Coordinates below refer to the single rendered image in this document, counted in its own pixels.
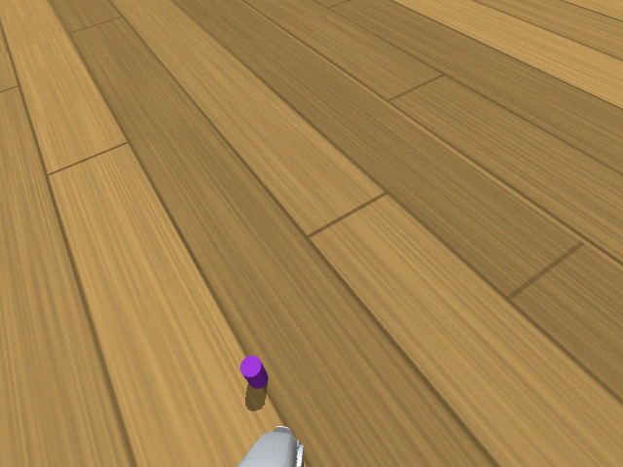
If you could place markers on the can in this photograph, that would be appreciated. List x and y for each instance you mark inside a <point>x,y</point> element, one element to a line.
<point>253,370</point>

